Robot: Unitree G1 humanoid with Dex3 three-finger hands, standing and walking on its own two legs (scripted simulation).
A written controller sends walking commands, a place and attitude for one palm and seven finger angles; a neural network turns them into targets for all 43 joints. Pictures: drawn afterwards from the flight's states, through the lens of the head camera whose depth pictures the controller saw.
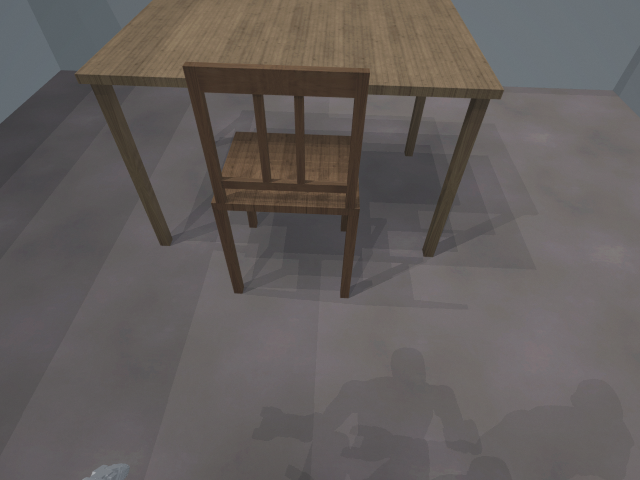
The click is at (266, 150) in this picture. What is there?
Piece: chair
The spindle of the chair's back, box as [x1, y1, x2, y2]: [252, 94, 270, 182]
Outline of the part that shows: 252,94 263,181 270,182 263,98 262,95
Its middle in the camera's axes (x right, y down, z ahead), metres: -0.15 -0.25 +0.99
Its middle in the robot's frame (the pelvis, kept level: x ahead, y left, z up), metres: +0.90 +0.19 -0.09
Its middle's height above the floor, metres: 0.68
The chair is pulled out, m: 0.00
